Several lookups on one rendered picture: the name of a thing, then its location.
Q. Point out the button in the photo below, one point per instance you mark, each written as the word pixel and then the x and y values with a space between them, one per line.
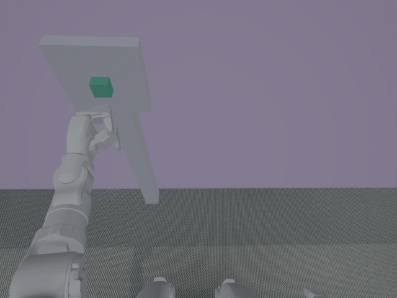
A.
pixel 101 87

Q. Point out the robot left forearm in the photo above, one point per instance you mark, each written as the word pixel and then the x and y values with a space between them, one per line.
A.
pixel 68 215

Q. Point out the right robot thigh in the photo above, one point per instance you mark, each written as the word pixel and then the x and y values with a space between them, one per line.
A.
pixel 233 290

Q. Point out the left robot upper arm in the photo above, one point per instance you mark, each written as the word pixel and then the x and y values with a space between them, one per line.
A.
pixel 53 275

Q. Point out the robot left shin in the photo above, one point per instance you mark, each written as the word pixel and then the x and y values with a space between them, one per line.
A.
pixel 159 279

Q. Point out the panel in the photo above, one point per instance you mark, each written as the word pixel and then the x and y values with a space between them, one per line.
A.
pixel 75 59

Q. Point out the left robot hand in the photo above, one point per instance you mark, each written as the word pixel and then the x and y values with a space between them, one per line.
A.
pixel 82 137

